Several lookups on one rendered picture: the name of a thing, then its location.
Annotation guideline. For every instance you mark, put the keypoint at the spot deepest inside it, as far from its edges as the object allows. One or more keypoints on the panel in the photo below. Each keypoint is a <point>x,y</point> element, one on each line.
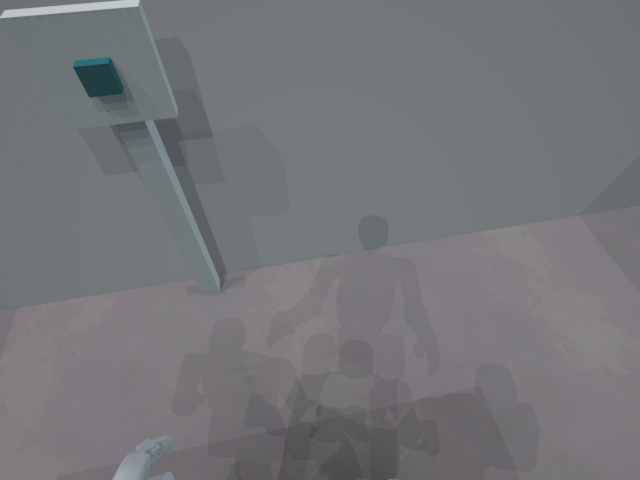
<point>52,38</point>

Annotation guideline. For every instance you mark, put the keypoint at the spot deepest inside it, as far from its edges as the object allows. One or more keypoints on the robot left hand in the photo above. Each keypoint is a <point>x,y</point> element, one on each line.
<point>137,465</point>

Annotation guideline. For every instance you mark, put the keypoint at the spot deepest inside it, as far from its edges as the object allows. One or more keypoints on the button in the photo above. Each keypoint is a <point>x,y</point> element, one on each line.
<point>99,77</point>

